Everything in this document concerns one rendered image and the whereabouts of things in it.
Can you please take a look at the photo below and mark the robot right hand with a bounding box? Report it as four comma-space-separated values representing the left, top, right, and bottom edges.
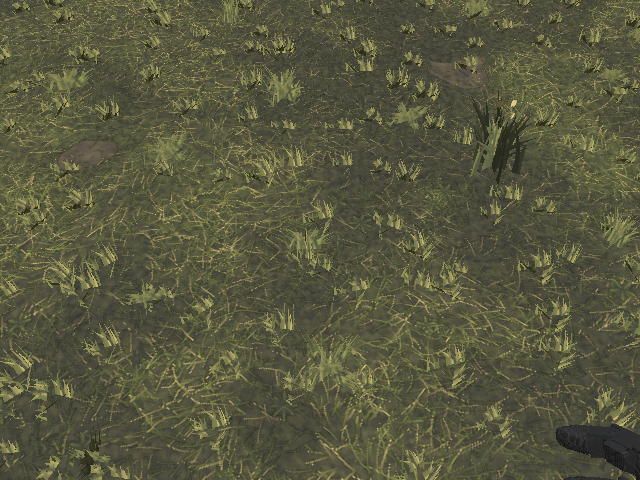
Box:
555, 424, 640, 480

